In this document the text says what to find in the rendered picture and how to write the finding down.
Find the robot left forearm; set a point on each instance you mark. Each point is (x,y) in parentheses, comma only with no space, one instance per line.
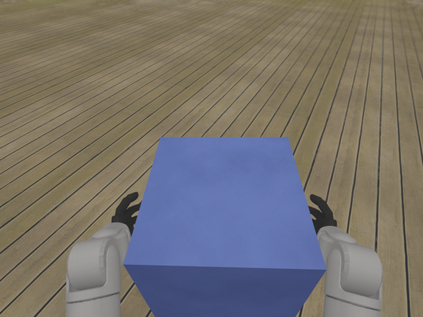
(93,279)

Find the left robot hand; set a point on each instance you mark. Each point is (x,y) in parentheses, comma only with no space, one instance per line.
(124,214)

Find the carton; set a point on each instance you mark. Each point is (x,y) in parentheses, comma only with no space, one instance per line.
(224,230)

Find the right robot hand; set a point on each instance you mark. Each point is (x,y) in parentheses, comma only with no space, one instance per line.
(323,218)

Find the robot right forearm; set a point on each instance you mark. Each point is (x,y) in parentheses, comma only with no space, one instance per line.
(354,276)

